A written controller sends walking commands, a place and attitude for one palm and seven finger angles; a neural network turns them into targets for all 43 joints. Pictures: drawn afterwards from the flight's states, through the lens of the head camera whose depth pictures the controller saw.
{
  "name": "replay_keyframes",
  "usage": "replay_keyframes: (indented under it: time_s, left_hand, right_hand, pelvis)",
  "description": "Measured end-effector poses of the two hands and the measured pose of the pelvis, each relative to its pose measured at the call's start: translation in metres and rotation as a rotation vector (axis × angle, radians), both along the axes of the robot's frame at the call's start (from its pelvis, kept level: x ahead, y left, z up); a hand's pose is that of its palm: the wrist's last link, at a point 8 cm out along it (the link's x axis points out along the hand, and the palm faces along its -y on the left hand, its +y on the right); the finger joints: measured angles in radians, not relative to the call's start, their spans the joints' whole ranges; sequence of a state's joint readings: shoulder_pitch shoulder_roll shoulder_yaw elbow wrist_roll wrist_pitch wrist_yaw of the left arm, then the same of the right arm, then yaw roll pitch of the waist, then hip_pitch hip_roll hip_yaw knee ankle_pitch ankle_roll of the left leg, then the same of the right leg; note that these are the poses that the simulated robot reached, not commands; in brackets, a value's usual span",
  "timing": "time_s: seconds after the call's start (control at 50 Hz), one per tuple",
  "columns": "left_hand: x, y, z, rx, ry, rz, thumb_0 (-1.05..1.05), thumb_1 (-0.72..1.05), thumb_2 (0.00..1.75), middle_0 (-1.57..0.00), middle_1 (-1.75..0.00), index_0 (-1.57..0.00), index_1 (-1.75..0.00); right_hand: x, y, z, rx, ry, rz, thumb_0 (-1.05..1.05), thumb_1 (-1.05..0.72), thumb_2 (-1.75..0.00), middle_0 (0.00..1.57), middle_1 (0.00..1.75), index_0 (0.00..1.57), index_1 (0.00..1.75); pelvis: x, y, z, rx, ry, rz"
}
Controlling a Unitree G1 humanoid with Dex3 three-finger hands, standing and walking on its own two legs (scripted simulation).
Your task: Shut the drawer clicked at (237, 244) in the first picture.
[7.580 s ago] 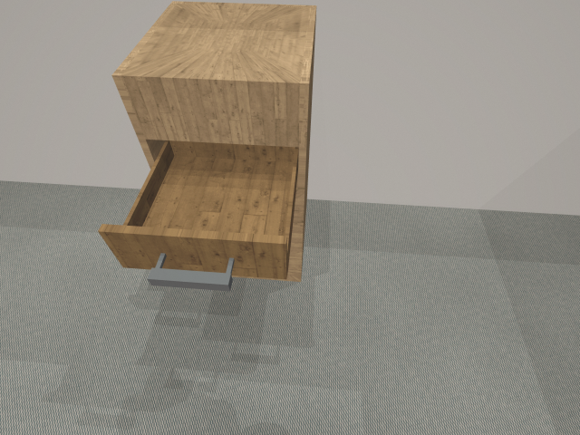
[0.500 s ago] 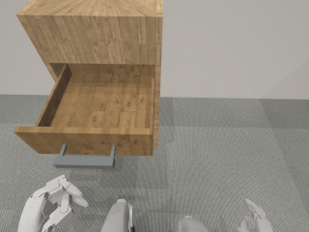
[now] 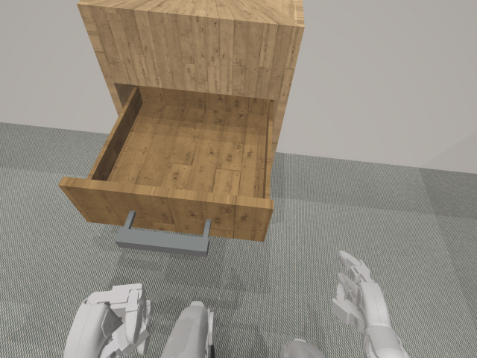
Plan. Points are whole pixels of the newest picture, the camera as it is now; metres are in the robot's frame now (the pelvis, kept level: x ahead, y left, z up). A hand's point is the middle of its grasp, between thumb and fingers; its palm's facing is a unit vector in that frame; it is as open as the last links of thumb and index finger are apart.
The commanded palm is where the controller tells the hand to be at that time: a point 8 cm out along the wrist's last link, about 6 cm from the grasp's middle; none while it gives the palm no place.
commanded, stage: raise the hand and make a fist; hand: left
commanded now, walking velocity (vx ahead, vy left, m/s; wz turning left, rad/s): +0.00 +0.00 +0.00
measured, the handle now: (166, 231) +0.34 +0.18 -0.04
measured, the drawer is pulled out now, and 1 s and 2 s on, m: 0.30 0.30 0.30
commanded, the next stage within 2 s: bring the fist close to the handle in 0.46 s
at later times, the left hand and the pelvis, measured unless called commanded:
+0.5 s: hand (151, 332) +0.16 +0.14 +0.05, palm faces +0.02 -1.00 -0.01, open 3.3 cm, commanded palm +0.11 +0.19 +0.06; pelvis +0.00 -0.01 -0.01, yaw +0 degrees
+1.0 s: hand (164, 309) +0.19 +0.14 +0.01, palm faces -0.01 -1.00 -0.03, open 3.3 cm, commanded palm +0.16 +0.19 +0.01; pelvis +0.01 -0.02 -0.03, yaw -1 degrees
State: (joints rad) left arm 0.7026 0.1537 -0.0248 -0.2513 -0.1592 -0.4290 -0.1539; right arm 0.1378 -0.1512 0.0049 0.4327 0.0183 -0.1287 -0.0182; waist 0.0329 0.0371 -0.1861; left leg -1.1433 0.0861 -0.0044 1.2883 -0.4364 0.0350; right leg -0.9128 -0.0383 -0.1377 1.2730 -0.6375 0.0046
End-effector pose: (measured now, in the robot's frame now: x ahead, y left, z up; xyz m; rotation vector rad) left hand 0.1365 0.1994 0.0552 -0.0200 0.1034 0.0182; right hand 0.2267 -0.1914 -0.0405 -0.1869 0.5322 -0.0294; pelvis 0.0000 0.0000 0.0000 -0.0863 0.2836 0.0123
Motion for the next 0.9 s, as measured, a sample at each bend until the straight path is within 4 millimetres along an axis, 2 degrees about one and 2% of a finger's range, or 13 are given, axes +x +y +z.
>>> replay_keyframes:
  time_s: [0.1, 0.26, 0.38, 0.62, 0.9]
  left_hand:
    - [0.000, 0.001, 0.000, 0.001, 0.001, -0.005, 0.02, 0.91, 0.90, -1.39, -1.59, -1.39, -1.60]
    - [0.000, -0.001, 0.001, 0.008, 0.009, -0.011, 0.02, 0.91, 0.90, -1.40, -1.60, -1.39, -1.60]
    - [-0.003, -0.006, 0.002, 0.018, 0.011, -0.006, 0.02, 0.91, 0.90, -1.40, -1.60, -1.39, -1.60]
    - [-0.003, -0.012, 0.001, 0.043, 0.005, 0.006, 0.02, 0.91, 0.90, -1.40, -1.60, -1.39, -1.60]
    - [0.025, -0.009, -0.031, 0.048, -0.011, -0.019, 0.02, 0.90, 0.90, -1.40, -1.60, -1.39, -1.60]
  right_hand:
    - [-0.008, -0.003, -0.005, -0.017, 0.036, -0.008, 0.01, -0.90, -0.90, 0.21, 0.30, 0.21, 0.30]
    - [-0.028, -0.022, -0.015, -0.035, 0.096, -0.072, 0.01, -0.91, -0.90, 0.20, 0.30, 0.21, 0.30]
    - [-0.035, -0.031, -0.018, -0.034, 0.108, -0.101, 0.01, -0.91, -0.90, 0.20, 0.30, 0.21, 0.30]
    - [-0.027, -0.037, -0.021, -0.008, 0.097, -0.099, 0.01, -0.91, -0.90, 0.20, 0.30, 0.21, 0.30]
    - [-0.021, -0.059, -0.041, -0.048, 0.117, -0.118, 0.01, -0.91, -0.90, 0.20, 0.30, 0.21, 0.30]
  pelvis:
    - [0.001, 0.003, -0.002, -0.006, 0.005, 0.001]
    - [0.001, 0.003, -0.005, -0.004, 0.012, -0.006]
    - [0.001, 0.000, -0.005, 0.001, 0.014, -0.008]
    - [0.003, -0.012, -0.007, 0.011, 0.015, -0.008]
    - [0.008, -0.023, -0.022, 0.012, 0.054, -0.016]
